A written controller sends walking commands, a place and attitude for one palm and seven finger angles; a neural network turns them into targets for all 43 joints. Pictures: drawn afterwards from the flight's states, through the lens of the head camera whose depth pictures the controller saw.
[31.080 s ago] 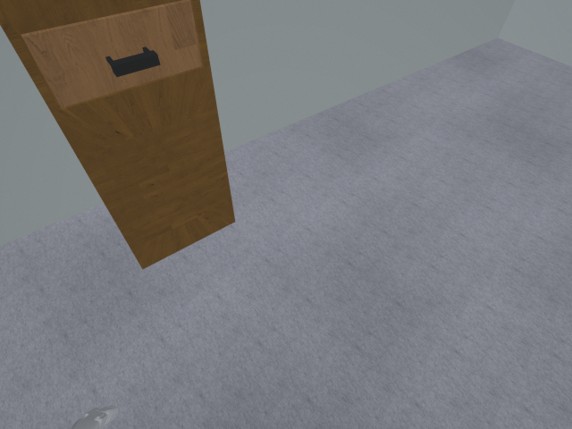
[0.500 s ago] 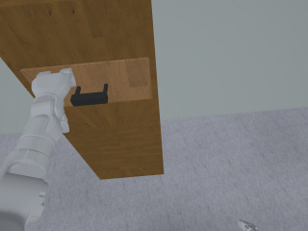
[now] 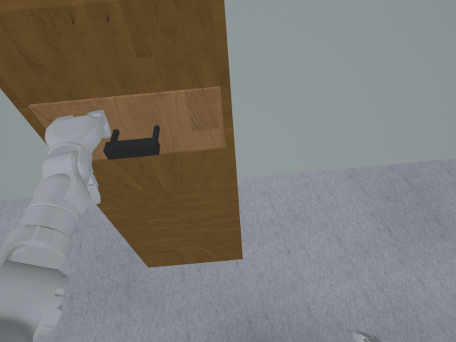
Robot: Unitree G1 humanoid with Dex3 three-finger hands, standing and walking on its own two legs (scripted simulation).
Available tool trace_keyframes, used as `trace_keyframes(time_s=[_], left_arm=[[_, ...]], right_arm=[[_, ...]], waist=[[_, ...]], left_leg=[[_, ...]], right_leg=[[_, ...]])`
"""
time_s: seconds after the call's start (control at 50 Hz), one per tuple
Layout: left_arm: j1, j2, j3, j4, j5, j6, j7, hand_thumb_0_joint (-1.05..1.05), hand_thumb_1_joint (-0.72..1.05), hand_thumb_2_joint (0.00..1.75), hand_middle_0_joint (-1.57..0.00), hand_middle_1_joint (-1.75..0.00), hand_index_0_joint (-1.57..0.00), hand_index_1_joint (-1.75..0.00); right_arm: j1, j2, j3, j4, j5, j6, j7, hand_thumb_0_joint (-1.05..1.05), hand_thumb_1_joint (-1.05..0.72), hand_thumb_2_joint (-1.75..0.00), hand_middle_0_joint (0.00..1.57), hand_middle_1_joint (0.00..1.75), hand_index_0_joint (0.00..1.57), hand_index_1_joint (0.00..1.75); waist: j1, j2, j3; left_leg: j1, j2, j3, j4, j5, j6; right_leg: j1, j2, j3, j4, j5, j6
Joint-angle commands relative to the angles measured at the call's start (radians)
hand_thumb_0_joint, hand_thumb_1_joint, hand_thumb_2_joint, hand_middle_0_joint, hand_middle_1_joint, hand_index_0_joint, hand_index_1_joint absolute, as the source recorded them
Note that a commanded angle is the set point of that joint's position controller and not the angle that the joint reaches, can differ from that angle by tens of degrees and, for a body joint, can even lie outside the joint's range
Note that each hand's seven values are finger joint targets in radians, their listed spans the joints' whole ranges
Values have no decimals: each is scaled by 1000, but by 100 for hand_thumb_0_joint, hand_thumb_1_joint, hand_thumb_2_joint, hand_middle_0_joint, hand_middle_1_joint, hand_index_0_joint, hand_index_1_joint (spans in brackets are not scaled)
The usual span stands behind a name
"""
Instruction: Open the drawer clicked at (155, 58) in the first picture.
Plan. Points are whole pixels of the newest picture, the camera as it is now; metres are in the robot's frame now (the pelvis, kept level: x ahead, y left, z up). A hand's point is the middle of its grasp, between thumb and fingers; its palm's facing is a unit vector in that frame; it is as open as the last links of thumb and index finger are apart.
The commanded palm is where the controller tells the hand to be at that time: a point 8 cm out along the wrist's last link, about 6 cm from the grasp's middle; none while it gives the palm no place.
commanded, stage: lower the fingers behind the handle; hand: left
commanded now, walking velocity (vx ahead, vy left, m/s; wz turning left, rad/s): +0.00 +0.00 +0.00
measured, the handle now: (134, 140) +0.51 +0.23 +0.06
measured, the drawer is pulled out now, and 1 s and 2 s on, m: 0.00 0.00 0.00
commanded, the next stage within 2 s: lift the fingers back up to retry in 1.52 s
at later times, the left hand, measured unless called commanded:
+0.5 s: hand (117, 161) +0.43 +0.24 +0.08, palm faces +0.00 +0.01 -1.00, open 13.9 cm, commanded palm +0.40 +0.24 +0.14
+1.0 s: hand (120, 163) +0.43 +0.24 +0.07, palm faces +0.02 +0.02 -1.00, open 14.1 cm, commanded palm +0.40 +0.25 +0.10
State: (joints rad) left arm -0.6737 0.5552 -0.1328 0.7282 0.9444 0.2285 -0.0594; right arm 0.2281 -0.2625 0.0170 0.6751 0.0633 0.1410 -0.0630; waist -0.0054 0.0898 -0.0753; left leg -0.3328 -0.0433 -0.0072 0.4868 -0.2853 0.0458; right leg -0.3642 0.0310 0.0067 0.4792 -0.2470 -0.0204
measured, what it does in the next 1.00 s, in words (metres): stands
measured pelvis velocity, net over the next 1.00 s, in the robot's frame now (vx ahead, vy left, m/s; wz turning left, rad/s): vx -0.01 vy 0.00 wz -0.02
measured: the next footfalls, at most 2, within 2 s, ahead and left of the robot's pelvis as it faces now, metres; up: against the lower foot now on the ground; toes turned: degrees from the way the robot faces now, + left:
none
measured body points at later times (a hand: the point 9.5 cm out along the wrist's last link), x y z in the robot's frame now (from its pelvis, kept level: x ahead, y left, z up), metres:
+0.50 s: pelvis -0.01 +0.01 -0.01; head +0.03 -0.01 +0.44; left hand +0.42 +0.23 +0.13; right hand +0.09 -0.24 -0.15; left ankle -0.03 +0.09 -0.74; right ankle -0.01 -0.11 -0.74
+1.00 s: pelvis -0.01 +0.00 -0.01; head +0.04 -0.02 +0.44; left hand +0.43 +0.23 +0.12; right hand +0.07 -0.28 -0.14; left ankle -0.03 +0.09 -0.74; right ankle -0.01 -0.11 -0.74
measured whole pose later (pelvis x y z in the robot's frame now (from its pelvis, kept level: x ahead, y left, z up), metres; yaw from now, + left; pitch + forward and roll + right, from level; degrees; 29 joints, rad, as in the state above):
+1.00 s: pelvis -0.01 +0.00 -0.01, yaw -1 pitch +11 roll +0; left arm -0.68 0.49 -0.06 0.84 1.04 0.03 0.22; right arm 0.27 -0.28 -0.04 0.68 0.04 0.09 -0.05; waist -0.04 0.05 -0.10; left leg -0.48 -0.03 0.01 0.61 -0.33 0.04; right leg -0.51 0.05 0.02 0.59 -0.27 -0.03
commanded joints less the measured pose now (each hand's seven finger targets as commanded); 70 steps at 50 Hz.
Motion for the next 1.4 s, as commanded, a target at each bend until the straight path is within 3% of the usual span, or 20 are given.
trace_keyframes(time_s=[0.0,0.02,0.06,0.08,0.12,0.16,0.2,0.28,0.36,0.42,0.54,0.64,0.66,0.72,0.8,0.84,1.0,1.12,1.2,1.38], left_arm=[[-508,150,25,-414,-16,-238,-55,0,-50,30,-30,-120,-30,-120],[-529,176,59,-461,-10,-294,-33,0,-50,30,-30,-120,-30,-120],[-523,219,132,-507,2,-373,42,0,-50,30,-30,-120,-30,-120],[-463,176,107,-436,14,-371,74,0,-50,30,-30,-120,-30,-120],[-451,89,60,-350,14,-356,125,0,-50,30,-30,-120,-30,-120],[-374,151,146,-231,10,-312,181,0,-50,30,-30,-120,-30,-120],[-408,185,175,-183,23,-266,229,0,-50,30,-30,-120,-30,-120],[-479,167,127,-181,93,-178,281,0,-50,30,-30,-120,-30,-120],[-509,130,95,-206,82,-163,270,0,-50,30,-30,-120,-30,-120],[-527,154,108,-143,74,-176,255,0,-50,30,-30,-120,-30,-120],[-436,172,142,-41,88,-205,259,0,-50,30,-30,-120,-30,-120],[-340,158,152,-66,86,-227,271,0,-50,30,-30,-120,-30,-120],[-316,189,180,-61,86,-224,276,0,-50,30,-30,-120,-30,-120],[-347,154,136,-24,91,-214,282,0,-50,30,-30,-120,-30,-120],[-333,205,171,5,104,-196,293,0,-50,30,-30,-120,-30,-120],[-325,163,136,10,102,-191,292,0,-50,30,-30,-120,-30,-120],[-249,187,167,25,90,-196,273,0,-50,30,-30,-120,-30,-120],[-178,174,164,24,98,-210,275,0,-50,30,-30,-120,-30,-120],[-228,151,142,-2,97,-199,287,0,-50,30,-30,-120,-30,-120],[-208,129,133,-17,90,-174,287,0,-50,30,-30,-120,-30,-120]], right_arm=[[-42,-148,-66,-141,-20,-67,-47,0,-90,-90,20,30,20,30],[-25,-135,-72,-132,-24,-73,-50,0,-90,-90,20,30,20,30],[14,-119,-85,-113,-35,-86,-46,0,-90,-90,20,30,20,30],[23,-111,-88,-101,-35,-88,-36,0,-90,-90,20,30,20,30],[35,-108,-92,-80,-28,-90,-10,0,-90,-90,20,30,20,30],[23,-129,-91,-75,-25,-83,8,0,-90,-90,20,30,20,30],[8,-138,-86,-75,-26,-77,13,0,-90,-90,20,30,20,30],[-9,-131,-84,-90,-28,-68,28,0,-90,-90,20,30,20,30],[2,-132,-93,-108,-27,-71,17,0,-90,-90,20,30,20,30],[17,-134,-86,-99,-26,-72,1,0,-90,-90,20,30,20,30],[41,-130,-79,-92,-28,-75,-2,0,-90,-90,20,30,20,30],[56,-133,-91,-106,-31,-79,9,0,-90,-90,20,30,20,30],[55,-136,-90,-105,-30,-79,9,0,-90,-90,20,30,20,30],[54,-139,-90,-100,-23,-80,10,0,-90,-90,20,30,20,30],[63,-148,-95,-89,-25,-79,6,0,-90,-90,20,30,20,30],[66,-142,-93,-91,-22,-81,9,0,-90,-90,20,30,20,30],[64,-150,-96,-103,-27,-78,5,0,-90,-90,20,30,20,30],[62,-144,-94,-116,-24,-73,7,0,-90,-90,20,30,20,30],[62,-144,-96,-113,-26,-76,10,0,-90,-90,20,30,20,30],[61,-139,-95,-117,-25,-68,12,0,-90,-90,20,30,20,30]], waist=[[-66,-111,-304],[-54,-22,-336],[-28,65,-405],[-22,90,-392],[-33,50,-300],[4,-33,-268],[12,-64,-297],[11,-5,-395],[-22,-45,-445],[-40,-90,-378],[-13,-81,-315],[3,-85,-360],[9,-89,-354],[-18,-106,-288],[-13,-104,-323],[-15,-86,-312],[-9,-138,-336],[2,-113,-304],[-16,-108,-310],[-7,-112,-338]], left_leg=[[160,-3,-10,26,350,27],[200,-3,-16,41,384,21],[254,8,-29,75,504,-5],[250,12,-34,86,545,-27],[203,26,-47,89,531,-52],[107,23,-38,66,430,-53],[52,16,-22,55,375,-42],[77,22,-17,60,414,-45],[119,25,-21,70,399,-25],[76,23,-25,59,326,-15],[7,18,-7,50,290,-11],[1,20,7,63,337,-9],[-16,19,9,62,325,-8],[-53,19,15,52,254,-4],[-60,13,24,59,253,-2],[-55,14,26,60,251,-3],[-83,10,36,81,277,3],[-98,8,40,87,283,1],[-78,10,36,93,276,1],[-52,13,30,96,322,-1]], right_leg=[[124,-13,9,-16,325,-7],[93,-7,10,-1,310,-15],[47,0,4,33,307,-26],[17,3,-7,46,289,-29],[-60,8,-31,51,235,-31],[-29,10,-39,59,212,-36],[20,4,-33,62,217,-37],[43,5,-27,80,239,-39],[51,6,-18,69,238,-27],[37,5,-20,60,204,-22],[47,3,-13,59,206,-27],[81,5,-5,71,260,-25],[90,5,-2,70,260,-25],[55,1,1,58,213,-19],[80,3,9,59,223,-21],[61,2,5,62,223,-20],[108,0,20,68,298,-13],[85,1,17,80,306,-15],[57,6,12,75,276,-15],[61,6,2,88,296,-17]])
